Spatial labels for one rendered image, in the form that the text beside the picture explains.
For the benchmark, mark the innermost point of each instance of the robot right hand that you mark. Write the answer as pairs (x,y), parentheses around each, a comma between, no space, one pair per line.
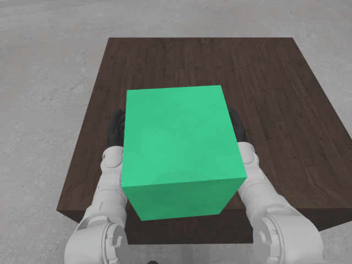
(238,127)

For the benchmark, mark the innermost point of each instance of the robot left hand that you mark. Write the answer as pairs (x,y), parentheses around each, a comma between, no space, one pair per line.
(115,137)

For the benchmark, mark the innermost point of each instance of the carton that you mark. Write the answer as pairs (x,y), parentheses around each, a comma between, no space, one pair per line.
(180,156)

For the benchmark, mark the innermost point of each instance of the robot left upper arm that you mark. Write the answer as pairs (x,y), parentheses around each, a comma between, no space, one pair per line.
(102,244)

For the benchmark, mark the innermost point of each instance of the pedestal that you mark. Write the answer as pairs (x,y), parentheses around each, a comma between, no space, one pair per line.
(303,147)

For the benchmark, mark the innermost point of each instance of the left robot forearm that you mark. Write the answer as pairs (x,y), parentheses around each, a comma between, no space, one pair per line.
(109,200)

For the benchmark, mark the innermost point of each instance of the right robot forearm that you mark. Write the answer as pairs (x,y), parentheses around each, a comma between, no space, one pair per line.
(257,193)

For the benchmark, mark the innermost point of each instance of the robot right upper arm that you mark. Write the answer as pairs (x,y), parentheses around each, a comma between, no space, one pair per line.
(281,239)

